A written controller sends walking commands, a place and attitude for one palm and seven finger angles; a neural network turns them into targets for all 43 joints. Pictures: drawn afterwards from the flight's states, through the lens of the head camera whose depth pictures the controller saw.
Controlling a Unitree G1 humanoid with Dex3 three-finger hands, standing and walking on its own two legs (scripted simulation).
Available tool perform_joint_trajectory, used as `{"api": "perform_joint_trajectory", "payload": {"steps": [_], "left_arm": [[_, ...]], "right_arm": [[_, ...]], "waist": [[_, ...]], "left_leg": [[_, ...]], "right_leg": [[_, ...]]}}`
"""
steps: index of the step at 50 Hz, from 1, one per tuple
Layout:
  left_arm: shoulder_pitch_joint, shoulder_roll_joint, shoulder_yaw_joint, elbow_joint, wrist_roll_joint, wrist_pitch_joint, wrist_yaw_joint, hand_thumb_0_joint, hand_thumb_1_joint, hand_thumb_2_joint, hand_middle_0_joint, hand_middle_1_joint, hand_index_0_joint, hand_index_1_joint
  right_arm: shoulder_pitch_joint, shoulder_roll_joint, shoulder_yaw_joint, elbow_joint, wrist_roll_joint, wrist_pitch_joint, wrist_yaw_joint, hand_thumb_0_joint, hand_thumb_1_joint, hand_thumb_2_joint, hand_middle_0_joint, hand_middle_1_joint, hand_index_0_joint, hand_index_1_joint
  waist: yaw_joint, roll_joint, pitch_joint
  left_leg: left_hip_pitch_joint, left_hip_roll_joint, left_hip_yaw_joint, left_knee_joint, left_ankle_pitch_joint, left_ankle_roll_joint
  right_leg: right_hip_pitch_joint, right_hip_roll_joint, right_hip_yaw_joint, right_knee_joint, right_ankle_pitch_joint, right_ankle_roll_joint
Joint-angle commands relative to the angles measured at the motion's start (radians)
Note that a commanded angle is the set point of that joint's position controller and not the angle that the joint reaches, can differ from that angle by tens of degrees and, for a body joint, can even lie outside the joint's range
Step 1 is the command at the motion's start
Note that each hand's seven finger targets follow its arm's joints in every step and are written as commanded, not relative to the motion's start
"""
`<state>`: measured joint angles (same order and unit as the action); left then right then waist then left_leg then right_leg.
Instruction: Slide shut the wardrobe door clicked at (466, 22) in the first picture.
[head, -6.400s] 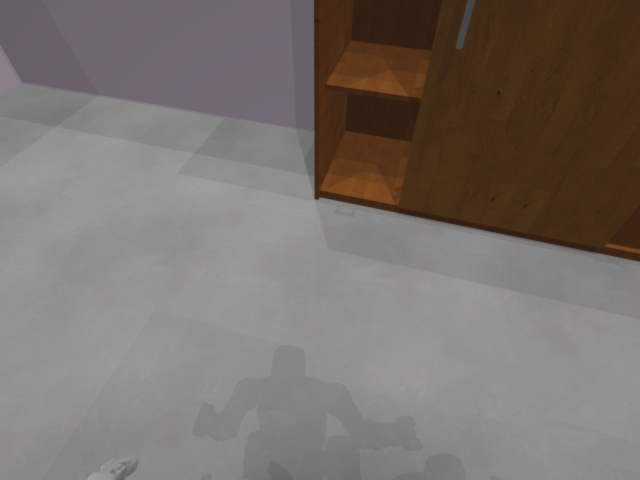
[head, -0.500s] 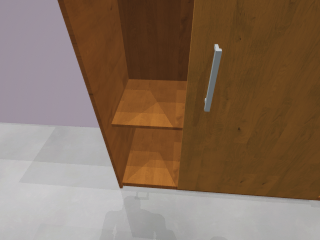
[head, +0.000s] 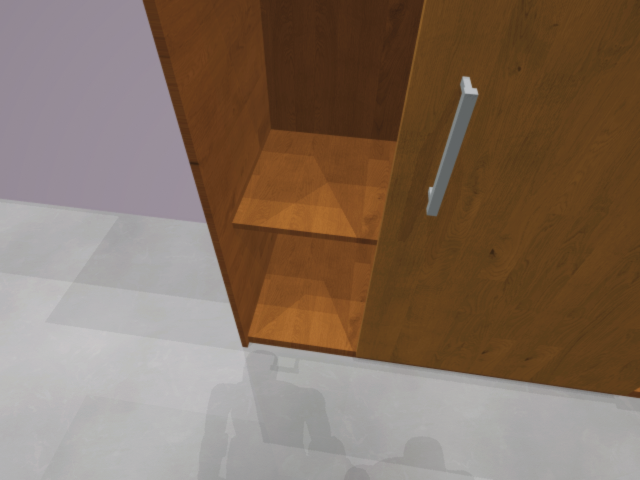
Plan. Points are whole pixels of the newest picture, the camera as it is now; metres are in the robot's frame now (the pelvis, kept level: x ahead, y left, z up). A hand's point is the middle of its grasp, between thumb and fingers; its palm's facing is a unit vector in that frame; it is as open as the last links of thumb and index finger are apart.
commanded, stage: look again from close up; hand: right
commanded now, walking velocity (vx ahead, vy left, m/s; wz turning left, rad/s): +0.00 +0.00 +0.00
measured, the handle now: (447, 152) +0.58 -0.16 +0.11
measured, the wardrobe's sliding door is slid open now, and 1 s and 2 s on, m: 0.37 0.37 0.37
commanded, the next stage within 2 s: raise the hand with hooked fingers in 1.16 s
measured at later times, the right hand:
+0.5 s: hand out of the picture +0.03 -0.14 -0.17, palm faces +0.03 +0.98 -0.18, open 7.3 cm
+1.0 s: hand out of the picture +0.04 -0.13 -0.17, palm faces +0.04 +0.98 -0.18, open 7.4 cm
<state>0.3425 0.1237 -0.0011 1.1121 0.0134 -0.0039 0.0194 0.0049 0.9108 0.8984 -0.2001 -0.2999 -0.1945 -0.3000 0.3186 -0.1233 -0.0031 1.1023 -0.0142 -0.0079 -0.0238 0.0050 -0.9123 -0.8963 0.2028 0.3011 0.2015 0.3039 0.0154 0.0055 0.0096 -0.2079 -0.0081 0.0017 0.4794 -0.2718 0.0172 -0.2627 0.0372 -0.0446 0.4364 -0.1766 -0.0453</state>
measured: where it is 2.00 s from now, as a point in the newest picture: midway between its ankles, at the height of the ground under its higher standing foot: outside the picture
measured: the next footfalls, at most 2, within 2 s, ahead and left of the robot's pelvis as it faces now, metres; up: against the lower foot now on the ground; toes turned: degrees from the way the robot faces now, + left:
none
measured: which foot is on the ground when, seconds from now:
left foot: down 0.00-1.00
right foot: down 0.00-1.00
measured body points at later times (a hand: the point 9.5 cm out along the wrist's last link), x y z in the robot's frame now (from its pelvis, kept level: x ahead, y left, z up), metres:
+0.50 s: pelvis +0.04 +0.02 +0.00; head +0.05 +0.02 +0.45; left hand +0.05 +0.24 -0.16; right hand +0.03 -0.19 -0.16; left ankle -0.01 +0.11 -0.74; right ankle +0.04 -0.09 -0.74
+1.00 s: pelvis +0.06 +0.03 +0.00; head +0.07 +0.04 +0.45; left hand +0.05 +0.25 -0.16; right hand +0.04 -0.18 -0.16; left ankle -0.01 +0.11 -0.74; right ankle +0.04 -0.09 -0.74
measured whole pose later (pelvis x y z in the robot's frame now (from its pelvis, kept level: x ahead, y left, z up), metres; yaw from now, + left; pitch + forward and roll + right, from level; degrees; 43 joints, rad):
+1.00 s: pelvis +0.06 +0.03 +0.00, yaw +0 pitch -1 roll -1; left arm 0.28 0.14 -0.02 1.15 0.01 -0.01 0.04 0.00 0.91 0.90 -0.20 -0.30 -0.19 -0.30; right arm 0.32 -0.13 0.00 1.13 -0.01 -0.03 -0.04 0.00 -0.91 -0.90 0.20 0.30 0.20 0.30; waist 0.00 0.01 0.01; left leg -0.06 -0.05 0.01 0.40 -0.33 0.06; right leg -0.14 0.00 -0.03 0.41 -0.26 0.01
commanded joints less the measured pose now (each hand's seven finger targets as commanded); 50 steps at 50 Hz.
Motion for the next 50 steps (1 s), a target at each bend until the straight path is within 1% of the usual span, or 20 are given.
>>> {"api": "perform_joint_trajectory", "payload": {"steps": [1, 3, 7, 8, 10, 12, 13, 14, 16, 19, 20, 21, 24, 26, 28, 33, 44, 45, 48, 50], "left_arm": [[0.029, 0.092, 0.013, -0.031, 0.0, -0.025, 0.01, 0.0, 0.9, 0.9, -0.2, -0.3, -0.2, -0.3], [0.031, 0.089, 0.011, -0.027, -0.001, -0.026, 0.011, 0.0, 0.9, 0.9, -0.2, -0.3, -0.2, -0.3], [0.03, 0.089, 0.007, -0.02, -0.003, -0.032, 0.015, 0.0, 0.9, 0.9, -0.2, -0.3, -0.2, -0.3], [0.023, 0.088, 0.007, -0.018, -0.004, -0.032, 0.016, 0.0, 0.9, 0.9, -0.2, -0.3, -0.2, -0.3], [0.02, 0.09, 0.005, -0.018, -0.005, -0.031, 0.017, 0.0, 0.9, 0.9, -0.2, -0.3, -0.2, -0.3], [0.012, 0.09, 0.004, -0.017, -0.005, -0.033, 0.018, 0.0, 0.9, 0.9, -0.2, -0.3, -0.2, -0.3], [0.01, 0.093, 0.003, -0.013, -0.004, -0.033, 0.019, 0.0, 0.9, 0.9, -0.2, -0.3, -0.2, -0.3], [0.003, 0.093, 0.002, -0.009, -0.005, -0.031, 0.019, 0.0, 0.9, 0.9, -0.2, -0.3, -0.2, -0.3], [-0.001, 0.093, 0.001, -0.009, -0.006, -0.031, 0.019, 0.0, 0.9, 0.9, -0.2, -0.3, -0.2, -0.3], [-0.004, 0.095, 0.0, -0.006, -0.004, -0.031, 0.02, 0.0, 0.9, 0.9, -0.2, -0.3, -0.2, -0.3], [-0.007, 0.094, 0.0, -0.005, -0.005, -0.029, 0.02, 0.0, 0.9, 0.9, -0.2, -0.3, -0.2, -0.3], [-0.008, 0.097, -0.002, -0.006, -0.005, -0.03, 0.021, 0.0, 0.9, 0.9, -0.2, -0.3, -0.2, -0.3], [-0.008, 0.101, -0.003, -0.002, -0.004, -0.03, 0.022, 0.0, 0.9, 0.9, -0.2, -0.3, -0.2, -0.3], [-0.011, 0.1, -0.005, -0.001, -0.004, -0.03, 0.022, 0.0, 0.9, 0.9, -0.2, -0.3, -0.2, -0.3], [-0.011, 0.104, -0.005, 0.001, -0.003, -0.029, 0.023, 0.0, 0.9, 0.9, -0.2, -0.3, -0.2, -0.3], [-0.014, 0.103, -0.007, 0.006, -0.004, -0.025, 0.024, 0.0, 0.9, 0.9, -0.2, -0.3, -0.2, -0.3], [-0.007, 0.099, -0.008, 0.013, -0.004, -0.025, 0.027, 0.0, 0.9, 0.9, -0.2, -0.3, -0.2, -0.3], [-0.008, 0.094, -0.009, 0.014, -0.005, -0.023, 0.028, 0.0, 0.9, 0.9, -0.2, -0.3, -0.2, -0.3], [-0.004, 0.097, -0.009, 0.015, -0.004, -0.024, 0.03, 0.0, 0.9, 0.9, -0.2, -0.3, -0.2, -0.3], [0.0, 0.093, -0.01, 0.019, -0.006, -0.023, 0.03, 0.0, 0.9, 0.9, -0.2, -0.3, -0.2, -0.3]], "right_arm": [[0.07, -0.089, -0.007, -0.024, 0.001, -0.02, -0.007, 0.0, -0.9, -0.9, 0.2, 0.3, 0.2, 0.3], [0.071, -0.086, -0.004, -0.018, 0.002, -0.023, -0.007, 0.0, -0.9, -0.9, 0.2, 0.3, 0.2, 0.3], [0.071, -0.084, -0.001, -0.009, 0.003, -0.027, -0.009, 0.0, -0.9, -0.9, 0.2, 0.3, 0.2, 0.3], [0.072, -0.085, -0.002, -0.006, 0.003, -0.028, -0.01, 0.0, -0.9, -0.9, 0.2, 0.3, 0.2, 0.3], [0.073, -0.089, 0.0, -0.005, 0.002, -0.028, -0.011, 0.0, -0.9, -0.9, 0.2, 0.3, 0.2, 0.3], [0.074, -0.089, 0.001, -0.002, 0.002, -0.029, -0.013, 0.0, -0.9, -0.9, 0.2, 0.3, 0.2, 0.3], [0.075, -0.088, 0.001, 0.001, 0.003, -0.028, -0.013, 0.0, -0.9, -0.9, 0.2, 0.3, 0.2, 0.3], [0.075, -0.088, 0.002, 0.003, 0.003, -0.027, -0.013, 0.0, -0.9, -0.9, 0.2, 0.3, 0.2, 0.3], [0.076, -0.089, 0.002, 0.004, 0.002, -0.028, -0.014, 0.0, -0.9, -0.9, 0.2, 0.3, 0.2, 0.3], [0.079, -0.091, 0.002, 0.005, 0.002, -0.028, -0.015, 0.0, -0.9, -0.9, 0.2, 0.3, 0.2, 0.3], [0.077, -0.094, 0.002, 0.007, 0.001, -0.029, -0.016, 0.0, -0.9, -0.9, 0.2, 0.3, 0.2, 0.3], [0.078, -0.095, 0.002, 0.004, 0.003, -0.028, -0.016, 0.0, -0.9, -0.9, 0.2, 0.3, 0.2, 0.3], [0.074, -0.101, 0.0, 0.002, 0.002, -0.028, -0.016, 0.0, -0.9, -0.9, 0.2, 0.3, 0.2, 0.3], [0.075, -0.105, -0.001, 0.001, 0.002, -0.028, -0.018, 0.0, -0.9, -0.9, 0.2, 0.3, 0.2, 0.3], [0.073, -0.106, 0.0, 0.0, 0.004, -0.027, -0.017, 0.0, -0.9, -0.9, 0.2, 0.3, 0.2, 0.3], [0.073, -0.112, -0.003, -0.001, 0.004, -0.027, -0.019, 0.0, -0.9, -0.9, 0.2, 0.3, 0.2, 0.3], [0.088, -0.116, -0.007, 0.0, 0.006, -0.028, -0.021, 0.0, -0.9, -0.9, 0.2, 0.3, 0.2, 0.3], [0.088, -0.115, -0.007, 0.0, 0.004, -0.027, -0.022, 0.0, -0.9, -0.9, 0.2, 0.3, 0.2, 0.3], [0.092, -0.11, -0.007, 0.004, 0.006, -0.027, -0.022, 0.0, -0.9, -0.9, 0.2, 0.3, 0.2, 0.3], [0.092, -0.113, -0.007, 0.004, 0.004, -0.026, -0.023, 0.0, -0.9, -0.9, 0.2, 0.3, 0.2, 0.3]], "waist": [[-0.021, -0.03, 0.077], [-0.015, -0.01, 0.063], [-0.013, -0.007, 0.033], [-0.014, -0.016, 0.035], [-0.013, 0.003, 0.036], [-0.013, 0.002, 0.032], [-0.014, -0.004, 0.031], [-0.015, 0.001, 0.051], [-0.016, 0.014, 0.054], [-0.017, 0.011, 0.045], [-0.018, 0.026, 0.055], [-0.016, 0.009, 0.048], [-0.017, 0.007, 0.043], [-0.019, 0.019, 0.04], [-0.019, 0.006, 0.042], [-0.019, 0.015, 0.058], [-0.022, 0.015, 0.032], [-0.021, 0.025, 0.05], [-0.021, 0.007, 0.041], [-0.021, 0.02, 0.061]], "left_leg": [[-0.044, 0.086, -0.088, -0.109, 0.0, 0.039], [-0.048, 0.092, -0.096, -0.12, 0.011, 0.039], [-0.029, 0.097, -0.094, -0.117, 0.101, 0.034], [-0.027, 0.1, -0.093, -0.119, 0.113, 0.032], [-0.014, 0.099, -0.096, -0.123, 0.137, 0.032], [-0.007, 0.102, -0.096, -0.121, 0.163, 0.03], [-0.006, 0.102, -0.095, -0.121, 0.164, 0.03], [-0.014, 0.102, -0.094, -0.126, 0.159, 0.029], [-0.004, 0.106, -0.092, -0.127, 0.196, 0.028], [0.008, 0.106, -0.092, -0.128, 0.214, 0.028], [0.011, 0.106, -0.091, -0.129, 0.234, 0.028], [0.016, 0.109, -0.094, -0.127, 0.243, 0.029], [0.029, 0.108, -0.09, -0.125, 0.268, 0.028], [0.044, 0.112, -0.086, -0.124, 0.3, 0.028], [0.041, 0.111, -0.087, -0.125, 0.295, 0.029], [0.052, 0.112, -0.086, -0.131, 0.326, 0.028], [0.086, 0.116, -0.084, -0.13, 0.411, 0.026], [0.087, 0.114, -0.083, -0.134, 0.424, 0.023], [0.086, 0.114, -0.084, -0.132, 0.42, 0.027], [0.083, 0.11, -0.081, -0.137, 0.414, 0.025]], "right_leg": [[-0.007, -0.132, 0.158, -0.147, -0.143, -0.008], [0.026, -0.126, 0.141, -0.13, -0.094, -0.004], [0.081, -0.128, 0.117, -0.096, 0.037, -0.004], [0.088, -0.129, 0.112, -0.092, 0.053, -0.003], [0.085, -0.13, 0.107, -0.081, 0.079, -0.003], [0.098, -0.129, 0.105, -0.078, 0.106, -0.002], [0.103, -0.13, 0.102, -0.078, 0.107, -0.001], [0.102, -0.131, 0.103, -0.081, 0.099, -0.001], [0.101, -0.131, 0.097, -0.076, 0.123, 0.0], [0.116, -0.132, 0.096, -0.078, 0.135, 0.001], [0.109, -0.132, 0.093, -0.071, 0.137, 0.001], [0.114, -0.13, 0.093, -0.073, 0.143, 0.002], [0.125, -0.132, 0.091, -0.073, 0.163, 0.004], [0.121, -0.133, 0.087, -0.067, 0.172, 0.004], [0.13, -0.133, 0.09, -0.068, 0.173, 0.004], [0.124, -0.131, 0.081, -0.066, 0.16, 0.009], [0.142, -0.13, 0.07, -0.052, 0.183, 0.014], [0.129, -0.129, 0.069, -0.048, 0.178, 0.013], [0.144, -0.131, 0.07, -0.049, 0.188, 0.015], [0.132, -0.132, 0.069, -0.051, 0.183, 0.014]]}}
